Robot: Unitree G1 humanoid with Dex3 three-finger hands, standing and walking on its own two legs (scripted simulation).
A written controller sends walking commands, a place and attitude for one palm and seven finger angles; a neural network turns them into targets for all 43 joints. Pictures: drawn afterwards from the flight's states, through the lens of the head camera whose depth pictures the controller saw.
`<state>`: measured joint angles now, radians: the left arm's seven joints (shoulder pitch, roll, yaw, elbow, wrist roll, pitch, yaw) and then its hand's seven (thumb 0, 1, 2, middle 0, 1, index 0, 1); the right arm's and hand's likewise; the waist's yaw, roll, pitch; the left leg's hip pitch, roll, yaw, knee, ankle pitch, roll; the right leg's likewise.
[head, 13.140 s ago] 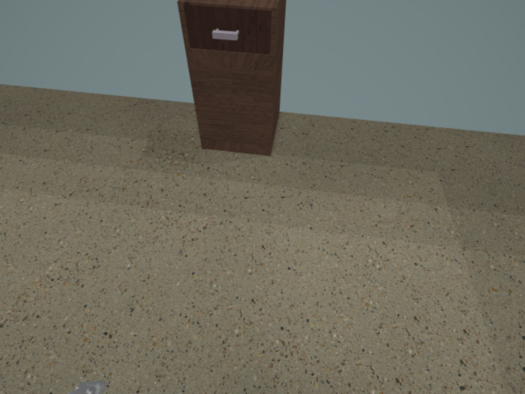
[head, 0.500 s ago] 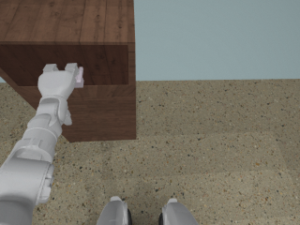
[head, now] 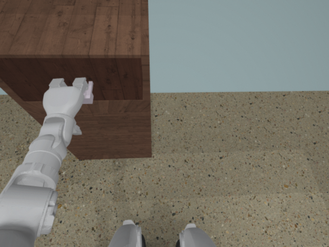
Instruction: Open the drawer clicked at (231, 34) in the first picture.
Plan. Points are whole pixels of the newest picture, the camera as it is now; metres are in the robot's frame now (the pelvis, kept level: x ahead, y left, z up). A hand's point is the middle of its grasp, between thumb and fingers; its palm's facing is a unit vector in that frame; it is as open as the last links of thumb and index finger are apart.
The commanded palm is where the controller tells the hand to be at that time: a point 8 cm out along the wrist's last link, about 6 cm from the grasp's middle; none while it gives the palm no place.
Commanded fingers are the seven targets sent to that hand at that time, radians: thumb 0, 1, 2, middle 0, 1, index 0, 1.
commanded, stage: close the thumb around the handle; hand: left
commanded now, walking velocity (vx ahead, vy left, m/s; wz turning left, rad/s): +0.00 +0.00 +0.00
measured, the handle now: (72, 91) +0.52 +0.24 +0.00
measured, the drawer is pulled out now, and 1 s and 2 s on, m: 0.00 0.03 0.16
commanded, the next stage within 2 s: pull the drawer open in 0.44 s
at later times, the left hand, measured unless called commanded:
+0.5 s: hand (72, 111) +0.46 +0.23 -0.02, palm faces -0.08 -0.03 -1.00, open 6.1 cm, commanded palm +0.46 +0.22 +0.03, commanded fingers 0.00 0.90 0.90 -0.40 -1.35 -0.40 -1.35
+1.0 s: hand (71, 121) +0.43 +0.23 -0.02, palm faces -0.08 -0.06 -0.99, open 6.1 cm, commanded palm +0.40 +0.22 +0.03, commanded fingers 0.00 0.90 0.90 -0.40 -1.35 -0.40 -1.35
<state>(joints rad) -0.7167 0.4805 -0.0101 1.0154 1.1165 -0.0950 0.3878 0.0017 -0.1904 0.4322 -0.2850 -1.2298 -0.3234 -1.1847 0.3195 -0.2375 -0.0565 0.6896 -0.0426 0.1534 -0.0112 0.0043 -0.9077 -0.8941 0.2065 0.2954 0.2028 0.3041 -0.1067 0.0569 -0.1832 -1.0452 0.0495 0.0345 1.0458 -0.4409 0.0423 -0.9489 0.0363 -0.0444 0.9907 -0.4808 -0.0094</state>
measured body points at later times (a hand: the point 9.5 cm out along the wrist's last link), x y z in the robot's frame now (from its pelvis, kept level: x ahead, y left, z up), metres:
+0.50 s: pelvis +0.00 +0.00 +0.00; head +0.12 +0.02 +0.43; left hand +0.46 +0.23 +0.03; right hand +0.02 -0.27 -0.13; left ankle +0.02 +0.09 -0.66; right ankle -0.02 -0.12 -0.66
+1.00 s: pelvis +0.01 +0.01 +0.01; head +0.12 +0.02 +0.45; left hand +0.43 +0.23 +0.03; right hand +0.03 -0.26 -0.12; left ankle +0.02 +0.09 -0.66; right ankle -0.02 -0.12 -0.66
